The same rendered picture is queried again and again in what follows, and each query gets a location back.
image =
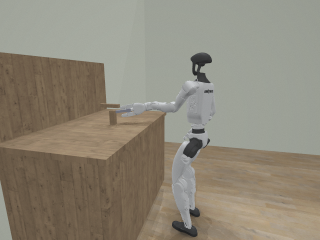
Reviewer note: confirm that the robot thigh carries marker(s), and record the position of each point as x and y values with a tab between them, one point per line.
189	172
181	160

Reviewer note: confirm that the robot left thigh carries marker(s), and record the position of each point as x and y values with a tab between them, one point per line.
181	160

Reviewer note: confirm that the robot right hand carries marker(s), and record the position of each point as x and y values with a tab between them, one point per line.
187	135

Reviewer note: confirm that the right robot upper arm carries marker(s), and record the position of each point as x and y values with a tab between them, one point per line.
213	105

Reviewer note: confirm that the right robot forearm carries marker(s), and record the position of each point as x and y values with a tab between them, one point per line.
210	117

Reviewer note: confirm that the tap lever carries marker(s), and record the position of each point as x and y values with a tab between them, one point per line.
128	110

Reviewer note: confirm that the counter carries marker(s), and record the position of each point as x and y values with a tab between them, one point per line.
71	169

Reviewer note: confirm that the robot right thigh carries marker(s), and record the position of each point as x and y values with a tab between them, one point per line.
189	172

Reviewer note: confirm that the robot left hand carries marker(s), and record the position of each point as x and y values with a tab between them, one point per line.
137	108

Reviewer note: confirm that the left robot forearm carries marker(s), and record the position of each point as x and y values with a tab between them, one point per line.
164	107

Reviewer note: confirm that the left robot upper arm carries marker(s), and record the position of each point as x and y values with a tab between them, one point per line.
187	89

